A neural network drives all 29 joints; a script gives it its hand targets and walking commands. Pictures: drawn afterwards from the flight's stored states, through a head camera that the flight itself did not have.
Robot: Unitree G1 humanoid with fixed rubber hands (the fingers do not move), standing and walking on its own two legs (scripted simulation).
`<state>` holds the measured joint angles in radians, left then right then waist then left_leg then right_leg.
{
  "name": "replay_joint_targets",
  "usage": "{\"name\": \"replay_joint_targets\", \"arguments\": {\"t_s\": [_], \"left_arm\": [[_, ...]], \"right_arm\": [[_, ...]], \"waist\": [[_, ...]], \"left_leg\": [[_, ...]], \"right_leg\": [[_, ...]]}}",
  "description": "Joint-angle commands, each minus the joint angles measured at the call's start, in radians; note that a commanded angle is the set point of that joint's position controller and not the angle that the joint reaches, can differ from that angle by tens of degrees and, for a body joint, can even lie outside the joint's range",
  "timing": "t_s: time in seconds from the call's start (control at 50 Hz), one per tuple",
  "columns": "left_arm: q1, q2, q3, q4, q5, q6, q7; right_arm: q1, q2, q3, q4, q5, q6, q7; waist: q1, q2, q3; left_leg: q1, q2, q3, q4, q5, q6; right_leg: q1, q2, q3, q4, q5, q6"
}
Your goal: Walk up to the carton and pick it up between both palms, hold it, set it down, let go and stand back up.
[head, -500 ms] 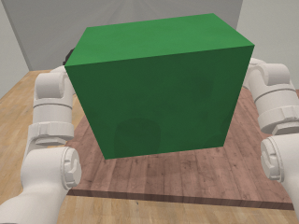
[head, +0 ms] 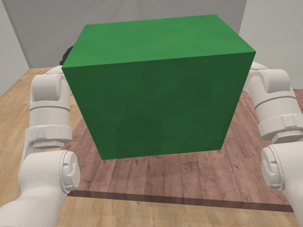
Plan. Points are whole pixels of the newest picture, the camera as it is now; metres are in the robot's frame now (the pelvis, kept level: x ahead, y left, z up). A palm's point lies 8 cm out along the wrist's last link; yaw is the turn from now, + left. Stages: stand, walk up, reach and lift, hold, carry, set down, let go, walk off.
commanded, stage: hold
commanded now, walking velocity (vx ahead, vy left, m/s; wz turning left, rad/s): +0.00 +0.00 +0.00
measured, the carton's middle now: (156, 90) +0.37 +0.00 +0.26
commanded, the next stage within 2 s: none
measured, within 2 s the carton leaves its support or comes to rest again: neither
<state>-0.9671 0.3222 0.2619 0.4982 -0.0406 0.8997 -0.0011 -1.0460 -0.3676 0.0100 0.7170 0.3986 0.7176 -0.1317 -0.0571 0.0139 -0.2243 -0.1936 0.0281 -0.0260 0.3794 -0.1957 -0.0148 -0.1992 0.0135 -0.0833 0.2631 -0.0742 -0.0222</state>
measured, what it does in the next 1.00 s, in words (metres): stands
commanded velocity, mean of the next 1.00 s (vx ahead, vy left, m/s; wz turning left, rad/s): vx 0.00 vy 0.00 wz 0.00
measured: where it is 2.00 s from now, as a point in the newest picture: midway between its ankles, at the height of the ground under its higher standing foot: outside the picture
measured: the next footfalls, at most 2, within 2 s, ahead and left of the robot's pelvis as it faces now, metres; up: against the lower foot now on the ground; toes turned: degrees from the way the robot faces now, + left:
none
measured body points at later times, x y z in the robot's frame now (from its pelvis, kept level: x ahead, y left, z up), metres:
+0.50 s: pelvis +0.00 +0.00 +0.00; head -0.08 +0.01 +0.44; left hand +0.39 +0.21 +0.31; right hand +0.39 -0.20 +0.31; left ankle +0.00 +0.13 -0.75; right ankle +0.04 -0.11 -0.75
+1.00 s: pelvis +0.00 +0.00 +0.00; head -0.08 +0.01 +0.44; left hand +0.39 +0.21 +0.31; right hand +0.39 -0.20 +0.31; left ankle +0.00 +0.13 -0.75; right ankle +0.04 -0.11 -0.75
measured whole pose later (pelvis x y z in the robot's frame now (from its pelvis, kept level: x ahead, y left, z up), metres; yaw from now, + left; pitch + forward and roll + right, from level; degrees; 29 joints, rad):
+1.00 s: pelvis +0.00 +0.00 +0.00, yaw +0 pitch +1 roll -1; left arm -0.99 0.33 0.25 0.53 -0.04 0.89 -0.01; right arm -1.06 -0.37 0.01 0.74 0.40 0.72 -0.13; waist -0.06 0.01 -0.23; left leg -0.20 0.03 -0.03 0.38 -0.19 -0.02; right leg -0.20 0.01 -0.08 0.26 -0.07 -0.02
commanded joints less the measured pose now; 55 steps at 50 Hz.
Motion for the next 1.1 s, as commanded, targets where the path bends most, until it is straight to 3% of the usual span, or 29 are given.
{"name": "replay_joint_targets", "arguments": {"t_s": [0.0,0.3,1.08], "left_arm": [[-0.876,-0.597,-0.337,-0.288,-0.180,-0.103,-0.164],[-0.893,-0.606,-0.332,-0.257,-0.185,-0.111,-0.168],[-0.887,-0.607,-0.335,-0.265,-0.188,-0.112,-0.165]], "right_arm": [[-0.982,0.676,0.182,-0.406,0.193,-0.039,0.148],[-0.988,0.664,0.167,-0.366,0.189,-0.040,0.153],[-0.991,0.669,0.172,-0.387,0.195,-0.041,0.150]], "waist": [[-0.002,0.020,-0.409],[-0.006,0.033,-0.397],[-0.005,0.029,-0.408]], "left_leg": [[-0.137,-0.056,-0.040,-0.093,0.115,0.007],[-0.141,-0.049,-0.048,-0.099,0.110,0.000],[-0.135,-0.053,-0.047,-0.093,0.121,0.002]], "right_leg": [[0.423,0.031,0.132,0.048,0.226,0.010],[0.417,0.032,0.134,0.046,0.210,0.003],[0.415,0.032,0.134,0.046,0.220,0.006]]}}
